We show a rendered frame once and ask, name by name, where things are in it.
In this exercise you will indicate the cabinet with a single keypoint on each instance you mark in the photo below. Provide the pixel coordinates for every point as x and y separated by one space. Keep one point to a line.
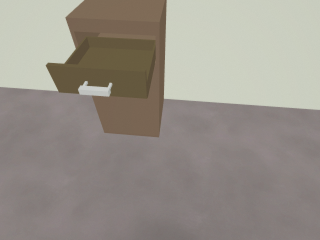
128 19

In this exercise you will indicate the drawer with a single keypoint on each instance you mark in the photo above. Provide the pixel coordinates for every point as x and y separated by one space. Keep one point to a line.
125 62

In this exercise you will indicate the handle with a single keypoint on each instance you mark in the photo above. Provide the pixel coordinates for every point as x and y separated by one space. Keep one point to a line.
95 90

